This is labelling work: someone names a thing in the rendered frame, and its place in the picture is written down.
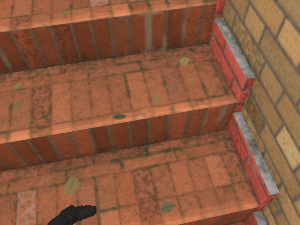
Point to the robot left hand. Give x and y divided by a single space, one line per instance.
72 214

